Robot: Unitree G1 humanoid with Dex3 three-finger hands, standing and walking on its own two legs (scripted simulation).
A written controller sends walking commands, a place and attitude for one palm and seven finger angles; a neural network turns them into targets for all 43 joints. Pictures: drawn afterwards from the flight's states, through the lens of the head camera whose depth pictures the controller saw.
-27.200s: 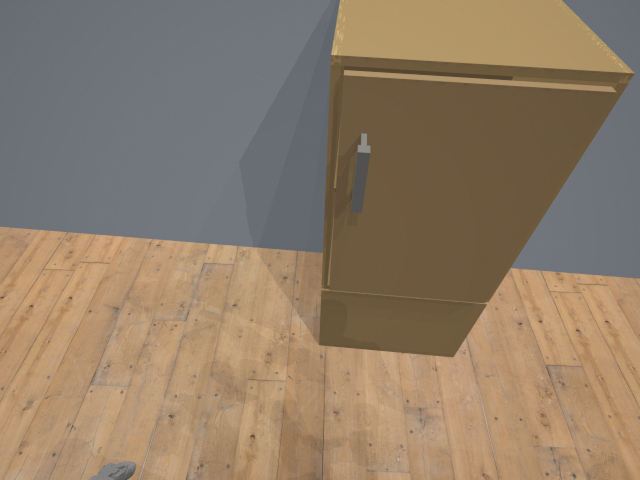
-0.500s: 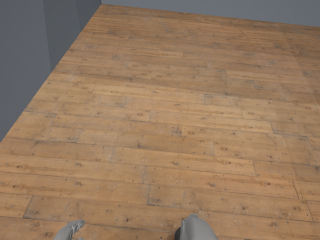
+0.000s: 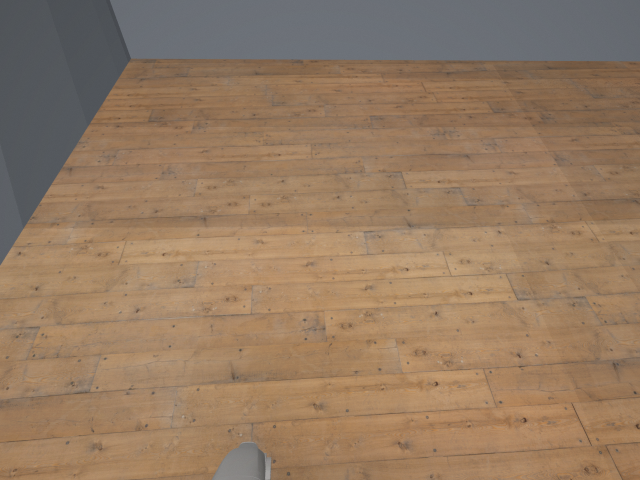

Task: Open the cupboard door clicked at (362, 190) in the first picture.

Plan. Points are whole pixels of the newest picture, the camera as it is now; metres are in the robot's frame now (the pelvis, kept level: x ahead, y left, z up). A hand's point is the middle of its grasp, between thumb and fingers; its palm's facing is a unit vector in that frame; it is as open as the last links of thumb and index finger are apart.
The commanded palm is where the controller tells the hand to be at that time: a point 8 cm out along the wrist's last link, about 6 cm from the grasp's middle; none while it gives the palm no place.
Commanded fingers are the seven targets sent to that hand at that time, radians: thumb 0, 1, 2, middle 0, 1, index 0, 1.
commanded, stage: turn to face it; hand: left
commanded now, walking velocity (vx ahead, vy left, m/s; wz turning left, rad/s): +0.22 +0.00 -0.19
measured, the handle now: out of the picture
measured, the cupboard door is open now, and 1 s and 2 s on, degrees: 38 38 38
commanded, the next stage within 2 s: none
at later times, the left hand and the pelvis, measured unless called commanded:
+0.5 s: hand (187, 421) +0.22 +0.23 -0.17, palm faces +0.18 -0.96 -0.19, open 7.4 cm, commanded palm none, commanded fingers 0.00 0.90 0.90 -0.20 -0.30 -0.20 -0.30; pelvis +0.15 +0.03 -0.01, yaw +9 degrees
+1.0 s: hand out of the picture +0.13 +0.23 -0.20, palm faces +0.49 -0.84 -0.24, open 7.4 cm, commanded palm none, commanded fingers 0.00 0.90 0.90 -0.20 -0.30 -0.20 -0.30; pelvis +0.19 +0.02 -0.02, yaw +29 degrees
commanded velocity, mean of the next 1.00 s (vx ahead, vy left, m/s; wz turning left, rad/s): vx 0.00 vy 0.00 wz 0.59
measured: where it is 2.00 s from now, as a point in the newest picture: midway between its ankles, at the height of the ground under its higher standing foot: (324, 477)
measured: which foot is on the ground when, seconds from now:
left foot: up 0.00-0.14, down 0.16-0.58, up 0.60-0.90, down 0.92-1.00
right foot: down 0.00-0.18, up 0.20-0.58, down 0.60-0.92, up 0.94-1.00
